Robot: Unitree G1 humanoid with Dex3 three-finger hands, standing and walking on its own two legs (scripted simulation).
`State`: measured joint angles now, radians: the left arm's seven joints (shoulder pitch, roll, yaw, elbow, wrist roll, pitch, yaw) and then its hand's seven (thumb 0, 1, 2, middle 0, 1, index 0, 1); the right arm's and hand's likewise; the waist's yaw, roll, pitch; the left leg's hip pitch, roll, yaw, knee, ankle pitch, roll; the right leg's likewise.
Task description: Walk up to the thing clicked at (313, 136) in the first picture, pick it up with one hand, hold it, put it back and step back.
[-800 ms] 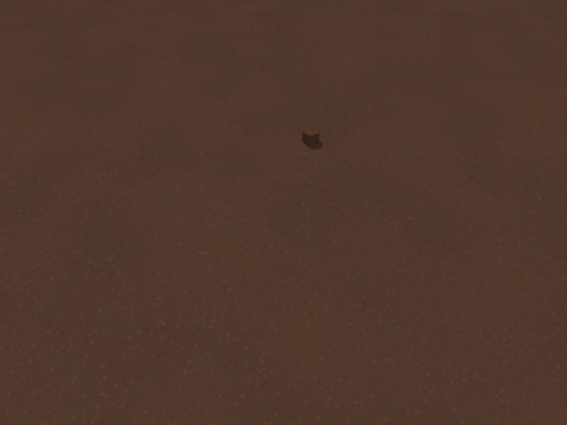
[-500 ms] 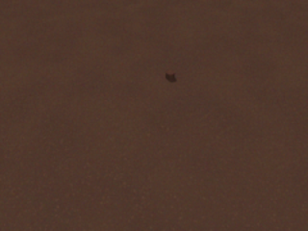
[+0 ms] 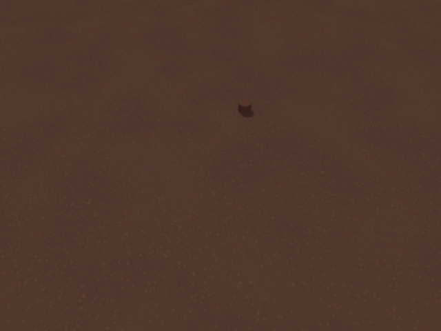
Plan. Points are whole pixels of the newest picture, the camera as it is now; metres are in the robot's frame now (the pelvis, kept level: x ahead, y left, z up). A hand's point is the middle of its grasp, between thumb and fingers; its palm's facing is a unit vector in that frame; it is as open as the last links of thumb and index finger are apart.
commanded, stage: stand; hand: left
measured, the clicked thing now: (244, 106) +1.73 -0.13 -0.75
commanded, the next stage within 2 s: walk up in 0.32 s
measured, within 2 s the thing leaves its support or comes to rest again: neither
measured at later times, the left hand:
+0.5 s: hand out of the picture +0.09 +0.29 -0.15, palm faces -0.19 -0.91 -0.37, open 7.4 cm
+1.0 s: hand (157, 186) +0.53 +0.21 -0.16, palm faces -0.48 -0.74 -0.46, open 7.3 cm
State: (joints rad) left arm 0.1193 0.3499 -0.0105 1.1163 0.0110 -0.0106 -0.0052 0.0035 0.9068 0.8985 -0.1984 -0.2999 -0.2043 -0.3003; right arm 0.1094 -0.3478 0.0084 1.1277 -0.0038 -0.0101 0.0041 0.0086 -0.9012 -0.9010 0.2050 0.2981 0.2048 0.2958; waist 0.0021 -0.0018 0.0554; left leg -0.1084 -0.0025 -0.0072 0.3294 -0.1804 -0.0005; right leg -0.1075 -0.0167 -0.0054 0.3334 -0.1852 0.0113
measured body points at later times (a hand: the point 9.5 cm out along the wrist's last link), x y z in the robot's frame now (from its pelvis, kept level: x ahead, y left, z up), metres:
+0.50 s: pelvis +0.02 +0.03 -0.01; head +0.04 +0.00 +0.44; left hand +0.10 +0.33 -0.13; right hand +0.10 -0.32 -0.12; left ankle -0.01 +0.16 -0.73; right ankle +0.00 -0.13 -0.75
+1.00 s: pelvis +0.24 +0.05 -0.05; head +0.24 +0.04 +0.39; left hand +0.55 +0.25 -0.13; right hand +0.07 -0.24 -0.17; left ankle +0.10 +0.21 -0.68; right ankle +0.28 -0.10 -0.75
